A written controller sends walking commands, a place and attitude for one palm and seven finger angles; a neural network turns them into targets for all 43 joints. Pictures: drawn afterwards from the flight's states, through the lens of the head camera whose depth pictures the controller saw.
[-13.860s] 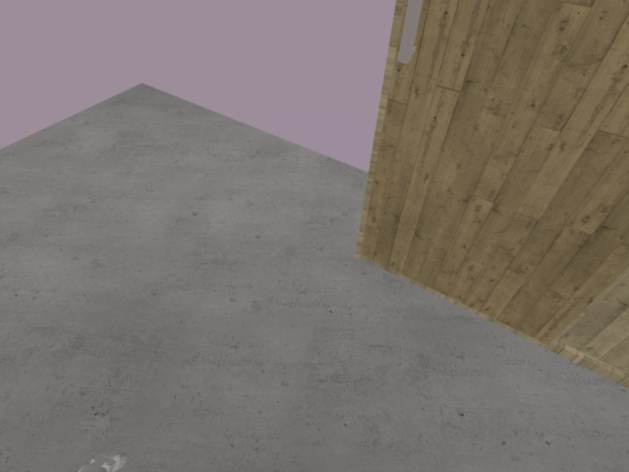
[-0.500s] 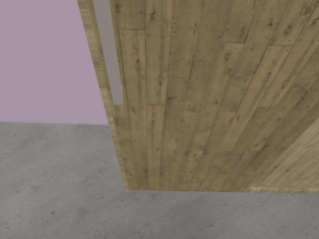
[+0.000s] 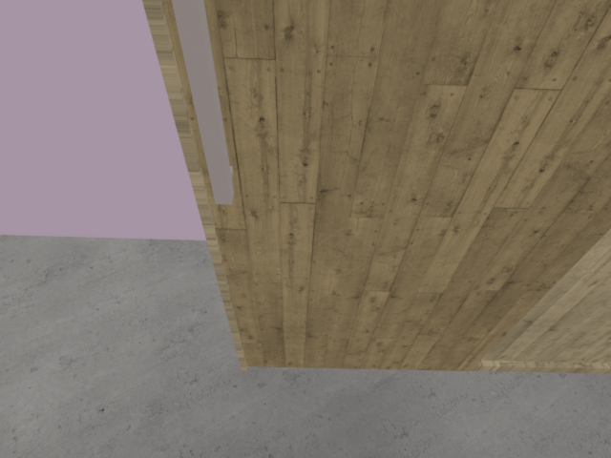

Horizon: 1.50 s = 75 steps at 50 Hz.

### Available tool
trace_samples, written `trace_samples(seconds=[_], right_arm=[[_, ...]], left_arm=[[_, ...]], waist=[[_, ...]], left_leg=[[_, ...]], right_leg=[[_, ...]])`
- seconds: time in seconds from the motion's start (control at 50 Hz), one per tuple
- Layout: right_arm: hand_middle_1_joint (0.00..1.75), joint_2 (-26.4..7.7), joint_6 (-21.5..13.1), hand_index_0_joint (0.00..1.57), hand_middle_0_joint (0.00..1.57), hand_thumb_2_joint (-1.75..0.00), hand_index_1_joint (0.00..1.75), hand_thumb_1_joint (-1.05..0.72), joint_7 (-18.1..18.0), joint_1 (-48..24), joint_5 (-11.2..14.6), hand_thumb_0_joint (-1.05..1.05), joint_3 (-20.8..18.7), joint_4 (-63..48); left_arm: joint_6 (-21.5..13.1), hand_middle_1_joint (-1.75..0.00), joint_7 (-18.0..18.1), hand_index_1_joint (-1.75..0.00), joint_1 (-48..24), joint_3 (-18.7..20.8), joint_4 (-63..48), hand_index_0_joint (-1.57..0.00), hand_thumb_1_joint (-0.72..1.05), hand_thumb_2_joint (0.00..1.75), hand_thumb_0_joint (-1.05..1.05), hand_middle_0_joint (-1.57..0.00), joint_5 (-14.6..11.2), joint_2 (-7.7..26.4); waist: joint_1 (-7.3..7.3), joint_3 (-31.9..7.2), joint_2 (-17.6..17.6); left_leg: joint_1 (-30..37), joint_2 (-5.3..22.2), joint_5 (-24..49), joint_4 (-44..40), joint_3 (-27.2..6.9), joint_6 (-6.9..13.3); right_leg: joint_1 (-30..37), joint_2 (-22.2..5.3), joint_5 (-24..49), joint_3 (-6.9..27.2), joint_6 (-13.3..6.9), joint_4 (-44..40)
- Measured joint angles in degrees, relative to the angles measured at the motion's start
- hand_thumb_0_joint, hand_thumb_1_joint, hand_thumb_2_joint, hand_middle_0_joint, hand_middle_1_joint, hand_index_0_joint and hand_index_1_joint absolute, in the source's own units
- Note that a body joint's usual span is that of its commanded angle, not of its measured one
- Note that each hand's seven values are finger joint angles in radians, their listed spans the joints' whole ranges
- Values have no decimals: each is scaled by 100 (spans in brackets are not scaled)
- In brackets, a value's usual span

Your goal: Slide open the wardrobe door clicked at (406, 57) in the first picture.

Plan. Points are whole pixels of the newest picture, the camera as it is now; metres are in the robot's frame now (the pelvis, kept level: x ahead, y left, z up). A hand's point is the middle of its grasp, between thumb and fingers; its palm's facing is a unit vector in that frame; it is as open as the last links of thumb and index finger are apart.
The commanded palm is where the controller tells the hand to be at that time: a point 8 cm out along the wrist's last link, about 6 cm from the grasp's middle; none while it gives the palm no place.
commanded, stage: look again from close up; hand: left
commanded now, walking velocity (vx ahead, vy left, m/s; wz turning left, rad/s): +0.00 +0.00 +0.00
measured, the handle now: (211, 97) +0.47 +0.16 +0.24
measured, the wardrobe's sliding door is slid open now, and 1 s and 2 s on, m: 0.00 0.00 0.00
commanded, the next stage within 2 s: raise the hand with hooked fingers in 0.36 s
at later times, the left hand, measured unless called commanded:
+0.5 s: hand out of the picture +0.03 +0.20 -0.17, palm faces +0.07 -0.97 -0.23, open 7.4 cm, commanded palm +0.10 +0.25 -0.07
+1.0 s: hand out of the picture +0.12 +0.23 +0.02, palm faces +0.24 -0.97 -0.05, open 9.3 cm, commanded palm +0.12 +0.27 +0.04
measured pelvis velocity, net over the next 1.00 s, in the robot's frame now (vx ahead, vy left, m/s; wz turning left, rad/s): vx -0.04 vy -0.02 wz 0.07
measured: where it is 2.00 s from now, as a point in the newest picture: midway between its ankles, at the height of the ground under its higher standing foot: outside the picture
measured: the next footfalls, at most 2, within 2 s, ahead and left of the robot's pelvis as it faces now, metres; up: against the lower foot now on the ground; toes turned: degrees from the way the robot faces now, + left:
none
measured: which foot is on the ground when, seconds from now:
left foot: down 0.00-1.00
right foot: down 0.00-1.00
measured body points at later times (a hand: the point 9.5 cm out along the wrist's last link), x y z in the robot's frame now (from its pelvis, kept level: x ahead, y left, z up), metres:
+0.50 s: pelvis +0.00 +0.00 +0.00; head +0.01 +0.00 +0.45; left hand +0.02 +0.25 -0.15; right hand +0.05 -0.26 -0.15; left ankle +0.03 +0.11 -0.74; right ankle -0.07 -0.11 -0.74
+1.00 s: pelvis -0.04 -0.02 -0.05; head -0.04 -0.01 +0.40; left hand +0.10 +0.28 +0.03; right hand +0.17 -0.26 -0.10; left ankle +0.03 +0.11 -0.74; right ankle -0.07 -0.11 -0.74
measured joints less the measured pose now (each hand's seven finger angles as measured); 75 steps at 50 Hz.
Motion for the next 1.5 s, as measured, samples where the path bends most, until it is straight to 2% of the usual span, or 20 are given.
trace_samples(seconds=[0.48, 0.5, 0.52, 0.56, 0.6, 0.64, 0.68, 0.74, 0.78, 0.84, 0.9, 0.98, 1.02, 1.06, 1.1, 1.16, 1.24, 1.32, 1.38, 1.5], right_arm=[[30, -76, 28, 20, 20, -90, 30, -90, 4, -75, 6, 1, -6, -69], [30, -92, -18, 20, 20, -90, 30, -90, -30, 37, 82, 1, -6, -370], [30, -96, -249, 20, 20, -90, 30, -90, -119, 208, 150, 1, 6, -698], [30, -112, -761, 20, 20, -90, 30, -90, -262, 453, 239, 1, -5, -1107], [30, -133, -984, 20, 20, -90, 30, -90, -284, 579, 316, 1, -52, -1553], [30, -139, -1099, 20, 20, -90, 30, -90, -307, 513, 273, 1, -72, -1856], [30, -83, -1126, 20, 20, -90, 30, -90, -270, 360, 226, 1, -84, -2110], [30, 39, -1114, 20, 20, -90, 30, -90, -118, 99, 198, 1, -84, -2443], [30, 47, -1080, 20, 20, -90, 30, -90, -41, -6, 230, 1, -100, -2707], [30, -86, -1025, 20, 20, -90, 30, -90, -86, -3, 288, 1, -143, -3084], [30, -245, -1070, 20, 20, -90, 30, -90, -239, 122, 277, 2, -214, -3274], [30, -387, -1306, 20, 20, -90, 30, -90, -431, 236, 239, 2, -201, -3159], [30, -406, -1418, 20, 20, -90, 30, -90, -486, 225, 254, 2, -110, -3021], [30, -379, -1488, 20, 20, -90, 30, -90, -524, 197, 292, 2, 3, -2910], [30, -309, -1512, 20, 20, -90, 30, -90, -549, 184, 329, 2, 106, -2852], [30, -166, -1456, 20, 20, -90, 30, -90, -557, 224, 362, 2, 228, -2887], [30, -40, -1405, 20, 20, -90, 30, -90, -502, 420, 376, 2, 288, -3056], [30, -58, -1497, 20, 20, -90, 30, -90, -392, 679, 359, 2, 263, -3085], [30, -167, -1549, 20, 20, -90, 30, -90, -336, 741, 360, 2, 251, -3007], [30, -313, -1512, 20, 20, -90, 30, -90, -471, 482, 421, 2, 294, -2903]], left_arm=[[-41, -30, 65, -29, -15, -15, -30, -20, 91, 90, 1, -20, 17, 17], [284, -30, 68, -30, 260, 113, -937, -20, 91, 90, 1, -20, -222, -29], [367, -30, 98, -30, 575, 224, -2068, -20, 91, 90, 2, -20, -397, -60], [-21, -31, 324, -30, 928, 244, -3692, -20, 90, 90, 2, -20, -607, -113], [-197, -32, 407, -31, 962, 265, -4938, -20, 88, 89, 2, -20, -830, -191], [-670, -34, 284, -33, 725, 399, -5587, -20, 86, 88, 2, -20, -979, -255], [-1354, -36, -46, -35, 418, 642, -5739, -20, 83, 86, 2, -21, -1097, -235], [-2358, -39, -939, -39, 182, 998, -5582, -20, 77, 84, 1, -21, -1397, -85], [-2606, -42, -1613, -41, 225, 1159, -5402, -21, 73, 82, 1, -21, -1582, 24], [-2173, -46, -2177, -46, 680, 1301, -5401, -22, 66, 80, 1, -22, -1787, 117], [-1882, -50, -2130, -50, 1210, 1445, -5628, -22, 59, 77, 1, -23, -1892, 145], [-2293, -56, -1756, -56, 1263, 1583, -6167, -23, 50, 73, 2, -23, -1960, 136], [-2531, -59, -1783, -59, 978, 1561, -6383, -23, 45, 71, 2, -23, -2027, 169], [-2543, -62, -1970, -62, 580, 1473, -6463, -23, 40, 69, 2, -23, -2066, 256], [-2238, -65, -2224, -65, 166, 1378, -6389, -23, 36, 67, 2, -24, -2048, 411], [-1401, -70, -2491, -69, -227, 1368, -6151, -24, 28, 64, 1, -24, -2012, 721], [-503, -76, -2301, -75, -118, 1734, -6268, -25, 19, 60, 1, -25, -2211, 877], [-499, -82, -1930, -81, 111, 2101, -6909, -26, 10, 56, 1, -26, -2363, 757], [-551, -86, -1900, -86, 68, 2127, -7214, -26, 3, 53, 1, -26, -2327, 667], [102, -95, -2142, -95, -385, 1923, -7125, -27, -11, 47, 1, -27, -2168, 815]], waist=[[1, -9, 27], [-19, 29, 51], [30, 90, 30], [49, 31, 48], [-31, -95, 136], [-143, -264, 288], [-222, -460, 348], [-237, -692, 219], [-212, -680, 105], [-120, -654, 55], [32, -683, 85], [220, -580, 186], [254, -498, 240], [239, -429, 296], [194, -399, 344], [63, -414, 379], [-93, -449, 387], [-7, -472, 334], [123, -450, 344], [266, -318, 384]], left_leg=[[-50, 98, -81, 155, -4, -43], [-125, 105, -125, 261, -11, -33], [-110, 63, -129, 259, 16, -15], [-152, -52, -93, 252, 18, 15], [-308, -159, -112, 417, -46, 39], [-579, -144, -187, 693, -122, 45], [-950, -78, -271, 1005, -145, 19], [-1657, 53, -444, 1606, -113, -53], [-1987, 121, -552, 1965, -133, -104], [-2234, 177, -662, 2297, -217, -127], [-2314, 203, -749, 2476, -343, -126], [-2293, 202, -798, 2632, -574, -118], [-2263, 197, -796, 2667, -660, -107], [-2205, 197, -766, 2636, -697, -93], [-2117, 203, -709, 2522, -667, -78], [-1926, 213, -593, 2226, -516, -56], [-1613, 210, -487, 1818, -274, -5], [-1394, 165, -441, 1579, -177, 46], [-1300, 112, -418, 1504, -199, 89], [-1072, 8, -264, 1267, -260, 160]], right_leg=[[42, 86, 21, 13, -24, -61], [-30, 91, -3, 6, -21, 39], [-127, 46, -71, 22, -31, 249], [-353, -79, -241, -36, -38, 689], [-467, -190, -439, -124, -12, 900], [-683, -182, -529, -199, 4, 1118], [-1059, -133, -598, -211, -27, 1443], [-1836, -49, -819, -155, -104, 2154], [-2171, 2, -959, -161, -178, 2538], [-2362, 54, -1073, -229, -207, 2812], [-2330, 98, -1118, -343, -198, 2848], [-2117, 147, -1113, -561, -216, 2764], [-2019, 165, -1088, -642, -215, 2713], [-1929, 177, -1036, -676, -203, 2628], [-1856, 183, -953, -644, -182, 2503], [-1754, 169, -805, -499, -136, 2262], [-1563, 137, -634, -271, -71, 1917], [-1361, 90, -540, -187, -21, 1657], [-1221, 50, -495, -218, 22, 1522], [-945, -24, -349, -299, 83, 1253]])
